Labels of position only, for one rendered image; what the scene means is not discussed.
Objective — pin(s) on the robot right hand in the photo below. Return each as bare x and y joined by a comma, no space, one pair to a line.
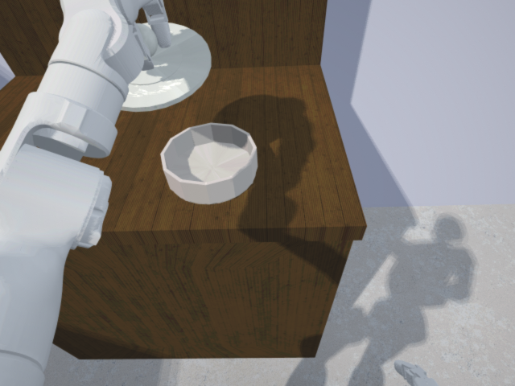
414,375

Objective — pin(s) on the pot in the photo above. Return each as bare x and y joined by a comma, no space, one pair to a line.
210,163

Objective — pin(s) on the robot left forearm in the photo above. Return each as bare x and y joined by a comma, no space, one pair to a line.
75,109

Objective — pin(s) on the knob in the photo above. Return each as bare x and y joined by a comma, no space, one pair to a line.
149,38

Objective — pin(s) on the lid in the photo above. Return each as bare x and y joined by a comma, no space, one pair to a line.
179,70

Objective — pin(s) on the left robot upper arm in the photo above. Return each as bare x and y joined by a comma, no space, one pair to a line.
49,204

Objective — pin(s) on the table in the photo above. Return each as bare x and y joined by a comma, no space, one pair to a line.
252,277

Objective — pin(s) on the robot left hand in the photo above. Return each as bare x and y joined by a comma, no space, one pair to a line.
159,25

